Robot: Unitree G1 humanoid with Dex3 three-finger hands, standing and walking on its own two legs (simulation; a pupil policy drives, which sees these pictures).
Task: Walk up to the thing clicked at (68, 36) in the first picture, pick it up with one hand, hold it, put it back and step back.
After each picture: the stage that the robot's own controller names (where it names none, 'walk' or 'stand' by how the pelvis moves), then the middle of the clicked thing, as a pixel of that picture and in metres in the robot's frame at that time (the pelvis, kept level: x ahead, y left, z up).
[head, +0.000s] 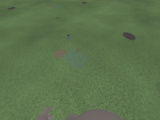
stand; (68, 36) +1.97 +0.62 -0.72
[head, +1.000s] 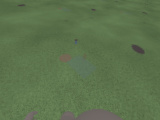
walk; (76, 41) +1.88 +0.30 -0.69
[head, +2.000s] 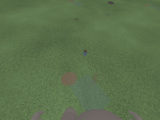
walk; (85, 52) +1.24 +0.07 -0.71
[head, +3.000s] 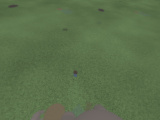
walk; (75, 73) +0.78 +0.15 -0.72
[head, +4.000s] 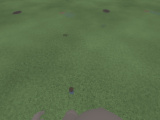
walk; (71, 90) +0.48 +0.22 -0.71
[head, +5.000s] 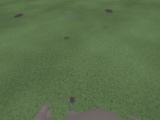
stand; (72, 100) +0.34 +0.21 -0.71
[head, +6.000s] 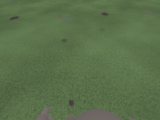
stand; (71, 103) +0.32 +0.21 -0.72
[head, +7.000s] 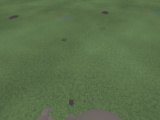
stand; (71, 103) +0.31 +0.21 -0.72
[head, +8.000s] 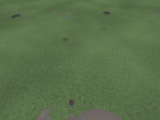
stand; (71, 103) +0.31 +0.20 -0.73
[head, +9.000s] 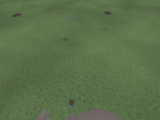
stand; (71, 102) +0.32 +0.20 -0.73
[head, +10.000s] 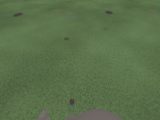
stand; (72, 102) +0.32 +0.19 -0.73
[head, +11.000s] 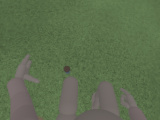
go down; (67, 69) +0.39 +0.21 -0.43
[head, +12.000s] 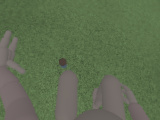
go down; (63, 63) +0.41 +0.23 -0.31
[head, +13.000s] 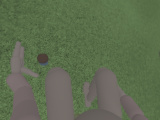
close in; (43, 60) +0.39 +0.26 -0.23
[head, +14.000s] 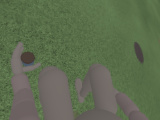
close; (28, 59) +0.39 +0.28 -0.22
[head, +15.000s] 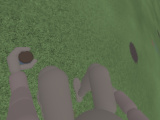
lift; (25, 59) +0.38 +0.28 -0.22
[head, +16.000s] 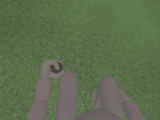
lift; (56, 69) +0.32 +0.24 -0.08
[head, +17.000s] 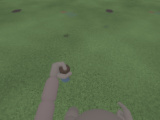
hold; (65, 73) +0.33 +0.18 +0.04
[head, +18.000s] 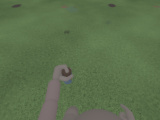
hold; (67, 75) +0.32 +0.17 +0.00
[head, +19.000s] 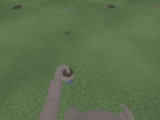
hold; (68, 76) +0.32 +0.16 +0.00
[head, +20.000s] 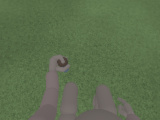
crouch; (63, 65) +0.39 +0.19 -0.08
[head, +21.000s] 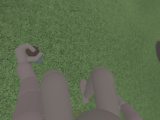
lower; (34, 54) +0.42 +0.27 -0.21
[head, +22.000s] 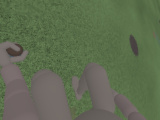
lower; (16, 53) +0.42 +0.30 -0.22
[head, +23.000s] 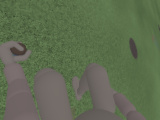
lower; (19, 52) +0.42 +0.30 -0.23
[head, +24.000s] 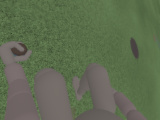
lower; (20, 52) +0.42 +0.29 -0.23
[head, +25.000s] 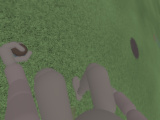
lower; (20, 53) +0.42 +0.29 -0.23
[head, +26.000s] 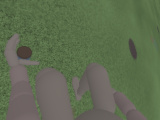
withdraw; (24, 54) +0.41 +0.27 -0.23
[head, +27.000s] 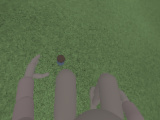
walk; (60, 60) +0.43 +0.23 -0.29
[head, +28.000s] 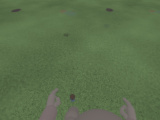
stand; (72, 98) +0.37 +0.17 -0.64
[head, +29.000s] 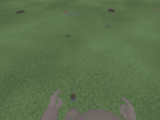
stand; (73, 97) +0.37 +0.18 -0.67
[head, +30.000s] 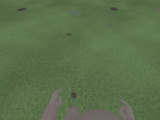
stand; (73, 95) +0.38 +0.18 -0.67
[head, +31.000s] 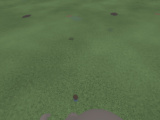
stand; (75, 98) +0.39 +0.18 -0.72
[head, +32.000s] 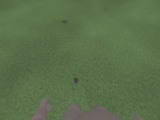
walk; (76, 81) +0.48 +0.16 -0.70
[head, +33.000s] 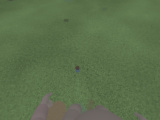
walk; (77, 69) +0.71 +0.19 -0.69
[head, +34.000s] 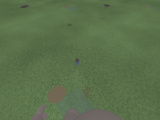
stand; (77, 61) +1.01 +0.23 -0.70
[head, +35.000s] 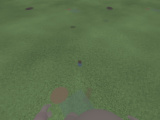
stand; (79, 63) +1.02 +0.19 -0.72
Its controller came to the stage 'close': yes
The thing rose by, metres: 0.70
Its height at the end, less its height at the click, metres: +0.00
